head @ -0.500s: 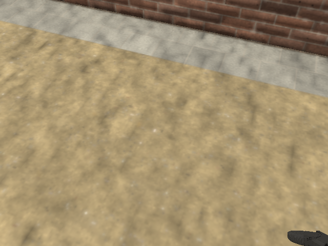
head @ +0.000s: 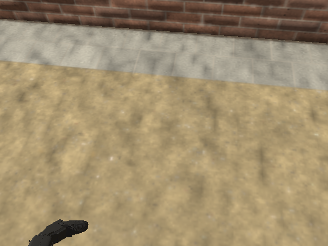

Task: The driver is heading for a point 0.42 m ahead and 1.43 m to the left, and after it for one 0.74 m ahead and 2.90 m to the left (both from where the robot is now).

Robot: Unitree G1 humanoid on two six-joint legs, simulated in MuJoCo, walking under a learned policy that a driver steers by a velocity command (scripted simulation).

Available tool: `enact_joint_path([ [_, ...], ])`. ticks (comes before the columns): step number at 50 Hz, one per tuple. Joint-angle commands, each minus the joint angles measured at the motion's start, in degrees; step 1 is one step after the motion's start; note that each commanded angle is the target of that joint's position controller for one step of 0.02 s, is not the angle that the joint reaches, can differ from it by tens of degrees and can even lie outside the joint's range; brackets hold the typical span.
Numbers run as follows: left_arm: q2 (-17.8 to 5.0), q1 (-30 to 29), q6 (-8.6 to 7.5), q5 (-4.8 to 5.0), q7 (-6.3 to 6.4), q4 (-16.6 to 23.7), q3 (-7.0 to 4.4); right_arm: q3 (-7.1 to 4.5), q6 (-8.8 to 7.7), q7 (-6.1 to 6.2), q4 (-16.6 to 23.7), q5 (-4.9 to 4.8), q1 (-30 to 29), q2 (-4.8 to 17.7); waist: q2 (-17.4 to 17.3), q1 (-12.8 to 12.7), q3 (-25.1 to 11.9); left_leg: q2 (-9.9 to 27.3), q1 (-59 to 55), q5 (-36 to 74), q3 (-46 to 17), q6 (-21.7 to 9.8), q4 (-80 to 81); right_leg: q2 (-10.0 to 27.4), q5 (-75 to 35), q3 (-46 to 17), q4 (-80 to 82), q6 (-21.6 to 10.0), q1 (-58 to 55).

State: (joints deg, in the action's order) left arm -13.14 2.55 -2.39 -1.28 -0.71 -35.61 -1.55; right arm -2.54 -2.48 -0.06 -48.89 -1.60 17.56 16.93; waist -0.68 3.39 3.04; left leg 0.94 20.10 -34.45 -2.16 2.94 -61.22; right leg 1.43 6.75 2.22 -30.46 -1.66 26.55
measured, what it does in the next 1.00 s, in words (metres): steps on the spot, turning left: left foot, then right foot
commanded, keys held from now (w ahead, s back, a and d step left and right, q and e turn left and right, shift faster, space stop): q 1.00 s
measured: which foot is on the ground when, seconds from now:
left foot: up 0.00-0.30, down 0.32-0.80, up 0.82-1.00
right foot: down 0.00-0.32, up 0.34-0.78, down 0.80-1.00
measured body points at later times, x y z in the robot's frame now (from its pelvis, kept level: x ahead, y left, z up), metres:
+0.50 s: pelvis +0.03 +0.04 +0.01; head +0.06 +0.09 +0.46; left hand +0.11 +0.36 -0.11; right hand +0.22 -0.21 -0.07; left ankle +0.03 +0.13 -0.73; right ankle +0.08 -0.11 -0.64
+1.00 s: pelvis +0.05 +0.01 +0.01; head +0.10 +0.01 +0.46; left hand +0.02 +0.32 -0.08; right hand +0.34 -0.16 -0.09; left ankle -0.04 +0.12 -0.64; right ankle +0.11 -0.09 -0.73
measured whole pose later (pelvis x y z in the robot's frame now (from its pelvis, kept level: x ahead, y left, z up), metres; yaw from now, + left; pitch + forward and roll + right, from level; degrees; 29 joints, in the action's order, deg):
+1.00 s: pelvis +0.05 +0.01 +0.01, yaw +35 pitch +2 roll +0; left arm -14.7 7.5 0.1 -0.6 1.9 -43.1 -3.9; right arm -6.3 3.7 1.3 -36.4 -1.4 11.9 20.6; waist -3.0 -0.1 2.6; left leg -2.2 30.7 -23.5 -5.2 5.1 -64.5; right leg 1.0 13.4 2.0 -24.6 -0.9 13.0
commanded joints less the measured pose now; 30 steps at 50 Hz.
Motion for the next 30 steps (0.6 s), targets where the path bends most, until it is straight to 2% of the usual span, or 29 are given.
enact_joint_path([
  [1, -7.63, 5.25, 0.44, 0.73, 0.67, 0.32, -2.77, -1.97, 2.65, 1.55, 3.41, 0.46, 2.22, 5.80, 7.18, -2.77, -12.18, 4.26, 12.41, 2.43, -1.62, 1.94, -5.79, 16.19, -22.08, -12.60, 10.34, -12.59, -19.23],
  [3, -8.62, 1.46, 0.31, -0.35, 0.83, -0.12, -3.37, -1.95, 4.71, 2.39, 3.57, 0.75, 4.27, 3.85, 9.07, -0.50, -9.35, 3.27, 6.17, 6.96, 0.98, 2.68, -4.14, 15.20, -13.90, -8.23, 14.91, -12.68, -9.31],
  [5, -8.86, 0.10, 0.03, -0.38, 1.36, -0.79, -3.62, -2.18, 5.43, 2.60, 4.82, 1.02, 2.95, 3.57, 9.05, -0.33, -8.57, 3.76, 4.94, 10.36, 1.44, 2.01, -0.28, 15.56, -9.42, -5.43, 16.46, -12.69, -7.23],
  [8, -9.92, -0.10, 0.39, 0.20, 2.38, -2.19, -4.12, -2.01, 5.64, 1.79, 7.29, 1.33, -1.52, 3.37, 8.55, -1.54, -8.83, 4.66, 3.05, 15.13, 2.03, 0.29, 7.58, 16.49, -5.06, -3.06, 16.90, -12.18, -8.36],
  [11, -11.33, 0.46, 1.29, 0.94, 2.70, -3.57, -4.59, -2.41, 5.90, 0.69, 8.98, 1.26, -3.47, 4.51, 8.56, -2.12, -8.88, 4.32, 0.95, 15.19, 3.34, -1.30, 12.92, 18.10, -2.33, -2.38, 15.90, -11.29, -10.70],
  [14, -11.98, -0.17, 2.26, 2.34, 2.65, -4.85, -4.85, -3.01, 5.95, -0.23, 8.87, 1.47, -1.42, 4.66, 7.21, -0.37, -8.42, 2.03, -5.20, 19.35, 6.36, -4.36, 24.69, 17.06, 2.23, 0.18, 10.75, -7.48, -11.18],
  [15, -10.47, 1.37, 2.65, 2.60, 2.65, -5.83, -4.58, -3.61, 5.87, -0.14, 8.25, 1.86, 0.19, 5.72, 4.72, -0.23, -7.58, 0.67, -8.20, 21.67, 5.68, -6.17, 29.45, 14.70, 6.24, 2.19, 5.90, -4.45, -9.30],
  [16, -7.94, 4.40, 3.15, 1.87, 2.42, -6.80, -4.11, -4.76, 5.63, 0.52, 8.67, 2.09, 1.19, 9.92, -6.81, -1.39, -5.05, 7.16, -10.76, 32.08, -5.95, -9.74, 39.07, 8.87, 13.46, 7.88, -7.18, 0.88, -3.16],
  [17, -6.87, 2.60, 3.19, 0.15, 2.55, -3.89, -3.66, -5.69, 5.38, 1.31, 11.25, 2.32, -0.59, 16.28, -20.61, -2.65, -1.78, 19.86, -13.00, 41.60, -26.29, -19.50, 43.54, -0.70, 30.10, 8.27, -22.20, 6.20, 12.88],
  [18, -9.00, -3.01, 2.98, 0.16, 2.95, -2.70, -4.35, -5.33, 3.91, 0.74, 11.49, 4.14, 0.76, 15.10, -14.40, 1.07, -4.57, 20.74, -9.46, 38.41, -28.28, -23.31, 45.50, -1.56, 31.59, -2.06, -32.38, 5.16, 13.51],
  [19, -9.55, -2.49, 3.10, 1.26, 3.09, -2.88, -4.73, -4.92, 2.59, 0.53, 11.68, 4.11, -1.59, 13.75, -11.25, -0.87, -4.69, 17.94, -9.46, 35.44, -23.58, -20.74, 45.30, -0.62, 26.27, -4.64, -35.02, 3.95, 14.07],
  [20, -9.76, -0.34, 3.27, 1.27, 3.44, -4.31, -5.12, -4.70, 2.00, 0.68, 12.32, 2.74, -5.28, 12.21, -7.93, -2.91, -4.88, 14.95, -9.89, 33.26, -19.65, -17.18, 44.19, 0.26, 20.81, -5.59, -34.72, 3.49, 14.20],
  [21, -10.47, 0.59, 3.38, 0.68, 3.88, -5.31, -5.48, -4.02, 1.99, 0.98, 12.92, 1.58, -7.72, 10.01, -7.12, -3.61, -5.62, 13.62, -10.21, 33.97, -17.57, -15.10, 43.45, 0.54, 17.57, -5.90, -34.28, 3.63, 13.91],
  [22, -10.34, 1.19, 3.32, 0.35, 3.93, -5.67, -5.61, -3.49, 2.09, 1.37, 13.34, 1.32, -8.53, 8.88, -7.27, -4.18, -6.68, 12.44, -9.52, 37.58, -15.97, -14.63, 42.80, 0.02, 15.22, -5.71, -35.41, 4.02, 11.82],
  [23, -9.81, 1.65, 3.11, 0.52, 3.79, -5.72, -5.56, -3.22, 2.22, 1.64, 13.61, 1.50, -8.07, 8.30, -6.76, -4.35, -8.05, 11.64, -10.07, 40.06, -15.31, -14.72, 42.31, -0.64, 13.59, -5.74, -35.79, 4.35, 10.57],
  [25, -8.62, 1.47, 2.72, 1.10, 3.62, -5.61, -5.19, -3.29, 2.31, 2.09, 13.75, 1.49, -6.52, 8.37, -5.98, -3.83, -9.32, 10.89, -13.16, 42.13, -15.01, -14.90, 41.50, -1.30, 11.66, -6.13, -31.94, 4.92, 10.58],
  [27, -7.57, -0.17, 2.46, 1.28, 3.49, -5.08, -4.67, -3.67, 2.64, 2.53, 13.80, 1.14, -5.21, 9.14, -6.35, -2.78, -9.13, 10.58, -15.54, 40.68, -16.22, -14.99, 40.90, -1.69, 11.06, -6.69, -25.02, 5.67, 10.67],
  [30, -7.34, -1.20, 2.15, 1.47, 2.85, -4.84, -4.31, -4.22, 3.34, 2.78, 14.54, 1.21, -5.29, 10.27, -7.70, -2.00, -8.48, 10.03, -14.01, 36.01, -18.60, -15.57, 40.61, -2.42, 11.52, -7.07, -17.16, 6.39, 6.69],
])
Velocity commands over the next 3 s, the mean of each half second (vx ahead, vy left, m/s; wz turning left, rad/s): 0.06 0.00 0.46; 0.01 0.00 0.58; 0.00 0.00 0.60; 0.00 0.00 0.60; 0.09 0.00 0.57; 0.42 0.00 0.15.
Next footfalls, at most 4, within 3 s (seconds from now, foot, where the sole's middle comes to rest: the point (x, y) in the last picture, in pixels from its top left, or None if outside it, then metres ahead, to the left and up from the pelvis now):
0.32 left None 0.06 0.14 -0.76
0.80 right None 0.15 -0.07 -0.76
1.22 left None -0.01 0.16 -0.76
1.72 right None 0.17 0.03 -0.76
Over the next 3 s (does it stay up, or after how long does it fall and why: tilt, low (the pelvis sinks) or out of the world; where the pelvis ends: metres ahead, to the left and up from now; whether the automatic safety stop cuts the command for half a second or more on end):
stays up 0.04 0.29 0.01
